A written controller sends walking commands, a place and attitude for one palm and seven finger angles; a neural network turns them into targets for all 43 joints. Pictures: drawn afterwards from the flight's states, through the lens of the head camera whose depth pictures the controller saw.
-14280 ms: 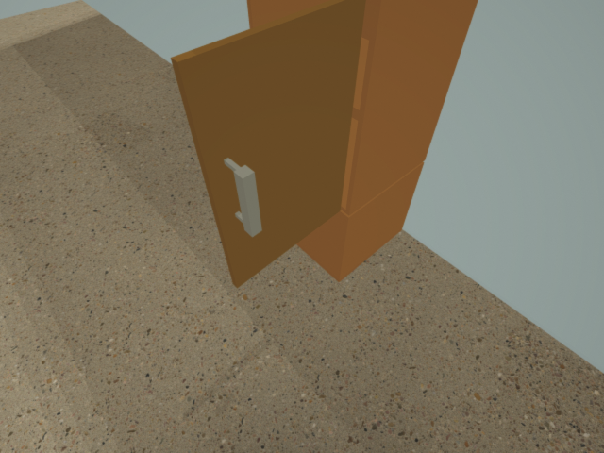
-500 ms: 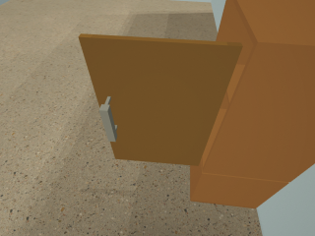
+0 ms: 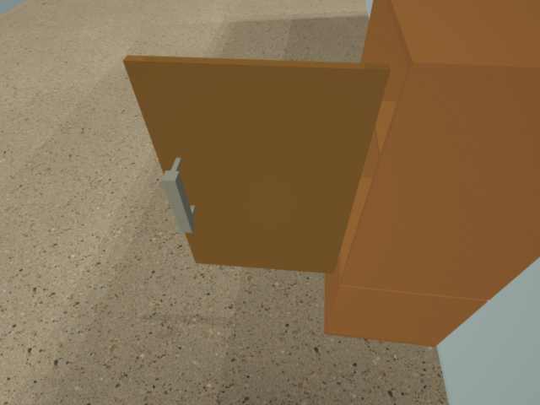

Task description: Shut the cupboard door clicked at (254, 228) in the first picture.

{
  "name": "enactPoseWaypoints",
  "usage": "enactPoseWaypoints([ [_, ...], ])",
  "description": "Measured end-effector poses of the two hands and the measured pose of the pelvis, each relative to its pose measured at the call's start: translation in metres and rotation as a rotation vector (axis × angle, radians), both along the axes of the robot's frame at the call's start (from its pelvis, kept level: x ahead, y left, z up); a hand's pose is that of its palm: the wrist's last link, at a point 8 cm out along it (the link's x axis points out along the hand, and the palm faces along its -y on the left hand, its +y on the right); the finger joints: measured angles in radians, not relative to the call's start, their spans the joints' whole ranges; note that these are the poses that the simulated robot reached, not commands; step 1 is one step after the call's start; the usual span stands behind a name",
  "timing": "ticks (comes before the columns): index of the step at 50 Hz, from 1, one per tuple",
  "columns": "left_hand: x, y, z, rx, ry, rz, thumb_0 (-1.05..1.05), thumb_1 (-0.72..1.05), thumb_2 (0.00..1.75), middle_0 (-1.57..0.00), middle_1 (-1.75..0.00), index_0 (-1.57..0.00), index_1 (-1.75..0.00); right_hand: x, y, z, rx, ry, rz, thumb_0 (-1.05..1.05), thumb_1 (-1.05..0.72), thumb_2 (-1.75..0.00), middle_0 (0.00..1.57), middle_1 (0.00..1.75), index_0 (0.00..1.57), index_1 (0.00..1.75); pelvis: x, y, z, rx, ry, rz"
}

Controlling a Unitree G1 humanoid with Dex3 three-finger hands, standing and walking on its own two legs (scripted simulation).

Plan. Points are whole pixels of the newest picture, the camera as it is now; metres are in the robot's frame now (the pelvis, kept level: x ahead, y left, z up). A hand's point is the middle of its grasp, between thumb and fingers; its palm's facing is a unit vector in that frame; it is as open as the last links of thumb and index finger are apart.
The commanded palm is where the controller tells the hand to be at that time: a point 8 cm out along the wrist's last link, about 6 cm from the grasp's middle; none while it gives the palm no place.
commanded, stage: come to a stop and stand still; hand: left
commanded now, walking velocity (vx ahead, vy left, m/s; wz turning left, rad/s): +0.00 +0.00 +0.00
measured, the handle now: (182, 196) +0.50 +0.21 -0.02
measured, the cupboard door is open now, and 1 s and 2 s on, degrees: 91 91 91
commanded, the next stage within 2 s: look again from close up in 0.48 s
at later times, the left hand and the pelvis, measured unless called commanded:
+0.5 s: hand out of the picture +0.02 +0.15 -0.17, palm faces +0.01 -0.97 -0.22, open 7.3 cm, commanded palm none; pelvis +0.00 -0.02 +0.00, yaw +0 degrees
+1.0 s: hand out of the picture +0.02 +0.14 -0.17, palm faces +0.02 -0.98 -0.22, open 7.3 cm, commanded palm none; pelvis +0.00 -0.03 +0.00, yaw +1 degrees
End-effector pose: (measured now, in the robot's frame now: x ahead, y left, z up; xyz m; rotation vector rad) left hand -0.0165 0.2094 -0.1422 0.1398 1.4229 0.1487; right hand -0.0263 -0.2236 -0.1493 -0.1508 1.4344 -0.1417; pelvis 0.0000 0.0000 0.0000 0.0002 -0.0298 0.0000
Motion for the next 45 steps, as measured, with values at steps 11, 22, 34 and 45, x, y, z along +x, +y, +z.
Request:
enactPoseWaypoints([
  [11, 0.016, -0.003, 0.002, 0.026, -0.023, -0.016, 0.01, 0.93, 0.9, -0.2, -0.3, -0.2, -0.3, -0.014, -0.001, -0.001, 0.025, 0.042, -0.02, 0.0, -0.91, -0.89, 0.19, 0.3, 0.2, 0.29, 0.002, -0.012, 0.001, 0.004, 0.001, 0.002],
  [22, 0.03, -0.006, 0.006, 0.042, -0.064, -0.021, 0.01, 0.93, 0.9, -0.2, -0.3, -0.2, -0.3, 0.002, -0.008, -0.002, 0.034, 0.007, -0.012, 0.0, -0.91, -0.89, 0.2, 0.3, 0.2, 0.29, 0.003, -0.021, 0.002, 0.005, 0.005, 0.005],
  [34, 0.032, -0.011, 0.006, 0.038, -0.073, -0.018, 0.01, 0.93, 0.9, -0.2, -0.3, -0.2, -0.3, 0.013, -0.025, 0.002, 0.004, -0.015, 0.003, 0.0, -0.91, -0.89, 0.2, 0.3, 0.2, 0.29, 0.003, -0.027, 0.004, 0.006, 0.005, 0.008],
  [45, 0.031, -0.016, 0.006, 0.033, -0.066, -0.017, 0.01, 0.92, 0.9, -0.2, -0.3, -0.2, -0.3, 0.013, -0.034, 0.005, -0.004, -0.003, 0.01, 0.0, -0.91, -0.89, 0.19, 0.3, 0.2, 0.29, 0.003, -0.032, 0.005, 0.006, 0.011, 0.01],
])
